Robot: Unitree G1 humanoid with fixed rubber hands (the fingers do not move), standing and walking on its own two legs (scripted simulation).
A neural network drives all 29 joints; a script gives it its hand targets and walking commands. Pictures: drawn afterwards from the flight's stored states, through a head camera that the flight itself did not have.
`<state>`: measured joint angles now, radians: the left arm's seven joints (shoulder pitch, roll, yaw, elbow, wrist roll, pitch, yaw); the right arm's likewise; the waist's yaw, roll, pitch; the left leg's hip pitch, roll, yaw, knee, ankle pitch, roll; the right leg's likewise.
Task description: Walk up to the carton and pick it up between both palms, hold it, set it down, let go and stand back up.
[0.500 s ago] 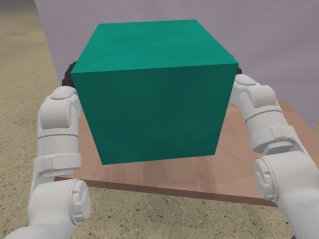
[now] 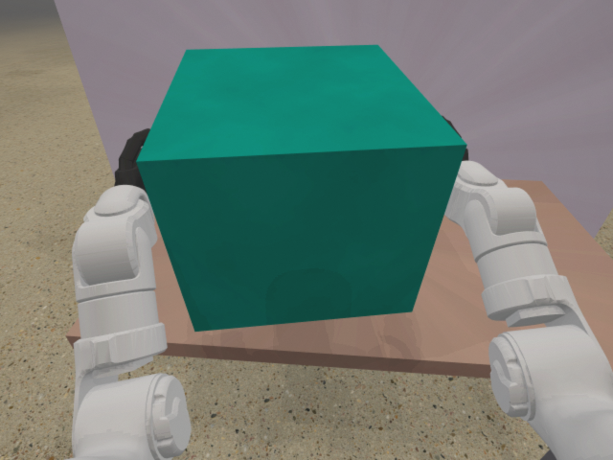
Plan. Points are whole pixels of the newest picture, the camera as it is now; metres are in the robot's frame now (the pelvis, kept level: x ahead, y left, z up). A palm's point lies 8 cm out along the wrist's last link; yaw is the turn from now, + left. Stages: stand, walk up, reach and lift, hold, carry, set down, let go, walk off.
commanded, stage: hold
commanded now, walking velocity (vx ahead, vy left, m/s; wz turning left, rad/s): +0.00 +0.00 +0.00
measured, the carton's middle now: (294, 175) +0.43 +0.01 +0.22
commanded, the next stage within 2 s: none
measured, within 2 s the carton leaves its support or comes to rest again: neither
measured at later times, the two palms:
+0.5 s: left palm (136, 176) +0.38 +0.21 +0.25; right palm (433, 150) +0.41 -0.17 +0.27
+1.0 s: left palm (143, 194) +0.34 +0.19 +0.25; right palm (461, 182) +0.35 -0.19 +0.25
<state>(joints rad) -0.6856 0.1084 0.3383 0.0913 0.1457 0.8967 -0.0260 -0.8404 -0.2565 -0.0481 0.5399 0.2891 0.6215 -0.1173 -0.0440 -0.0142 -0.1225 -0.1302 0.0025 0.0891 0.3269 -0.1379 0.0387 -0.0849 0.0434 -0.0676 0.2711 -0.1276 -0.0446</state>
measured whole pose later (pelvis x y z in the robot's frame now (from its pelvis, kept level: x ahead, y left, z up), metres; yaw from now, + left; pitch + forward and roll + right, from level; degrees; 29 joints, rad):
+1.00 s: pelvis +0.00 +0.01 +0.00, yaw -1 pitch -4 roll -1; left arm -0.66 0.08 0.33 0.02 0.18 0.92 -0.04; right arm -0.79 -0.27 -0.06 0.45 0.28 0.64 -0.10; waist -0.06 0.00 -0.11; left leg -0.13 -0.01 0.10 0.32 -0.13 0.05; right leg -0.10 0.04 -0.02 0.28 -0.12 -0.03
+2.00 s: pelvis +0.01 +0.00 +0.00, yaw +1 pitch -5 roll -1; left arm -0.63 0.10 0.35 0.00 0.17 0.92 -0.06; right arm -0.78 -0.23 -0.06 0.41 0.29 0.68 -0.14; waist -0.09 -0.02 -0.11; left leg -0.09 -0.01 0.06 0.31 -0.14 0.04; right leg -0.04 0.05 -0.04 0.25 -0.13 -0.04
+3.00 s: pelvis +0.03 +0.00 +0.00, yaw +1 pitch -3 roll -1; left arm -0.53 0.08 0.30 -0.12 0.13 0.94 -0.01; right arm -0.69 -0.28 0.02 0.34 0.38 0.63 -0.16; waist -0.08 0.00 -0.12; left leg -0.10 -0.01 0.05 0.35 -0.19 0.03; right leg -0.02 0.05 -0.04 0.25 -0.17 -0.03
